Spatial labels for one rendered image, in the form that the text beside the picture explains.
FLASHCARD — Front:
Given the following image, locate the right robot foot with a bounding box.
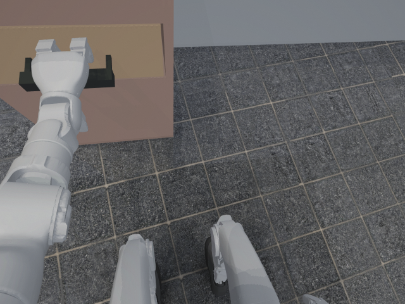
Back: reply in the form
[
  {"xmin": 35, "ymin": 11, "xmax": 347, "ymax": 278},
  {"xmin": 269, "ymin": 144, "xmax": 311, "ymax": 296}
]
[{"xmin": 204, "ymin": 237, "xmax": 228, "ymax": 296}]

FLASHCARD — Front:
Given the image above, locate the cabinet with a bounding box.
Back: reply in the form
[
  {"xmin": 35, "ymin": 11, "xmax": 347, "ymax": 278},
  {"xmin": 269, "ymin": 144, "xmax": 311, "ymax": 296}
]
[{"xmin": 0, "ymin": 0, "xmax": 174, "ymax": 145}]

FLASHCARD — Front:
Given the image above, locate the right robot shin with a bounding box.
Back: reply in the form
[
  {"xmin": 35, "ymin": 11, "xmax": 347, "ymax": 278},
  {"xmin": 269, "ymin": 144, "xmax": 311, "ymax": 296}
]
[{"xmin": 212, "ymin": 215, "xmax": 243, "ymax": 283}]

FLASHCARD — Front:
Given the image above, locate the drawer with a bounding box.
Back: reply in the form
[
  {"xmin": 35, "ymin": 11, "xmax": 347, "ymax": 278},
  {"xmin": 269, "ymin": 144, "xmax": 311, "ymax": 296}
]
[{"xmin": 0, "ymin": 23, "xmax": 164, "ymax": 84}]

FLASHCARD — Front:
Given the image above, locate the robot left forearm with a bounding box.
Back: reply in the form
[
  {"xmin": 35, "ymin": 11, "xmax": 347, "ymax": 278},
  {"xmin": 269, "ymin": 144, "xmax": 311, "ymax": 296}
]
[{"xmin": 0, "ymin": 91, "xmax": 82, "ymax": 190}]

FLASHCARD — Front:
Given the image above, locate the handle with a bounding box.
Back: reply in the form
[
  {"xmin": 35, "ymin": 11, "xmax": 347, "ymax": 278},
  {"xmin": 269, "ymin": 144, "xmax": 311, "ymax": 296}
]
[{"xmin": 19, "ymin": 55, "xmax": 115, "ymax": 92}]

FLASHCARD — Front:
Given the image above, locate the left robot upper arm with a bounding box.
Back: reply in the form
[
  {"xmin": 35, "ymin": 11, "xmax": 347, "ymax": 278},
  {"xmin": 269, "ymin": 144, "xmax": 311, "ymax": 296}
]
[{"xmin": 0, "ymin": 182, "xmax": 72, "ymax": 304}]

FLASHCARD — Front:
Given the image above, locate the left robot hand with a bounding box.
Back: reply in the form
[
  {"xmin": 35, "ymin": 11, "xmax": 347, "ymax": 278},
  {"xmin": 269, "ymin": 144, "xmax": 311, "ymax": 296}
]
[{"xmin": 31, "ymin": 37, "xmax": 94, "ymax": 132}]

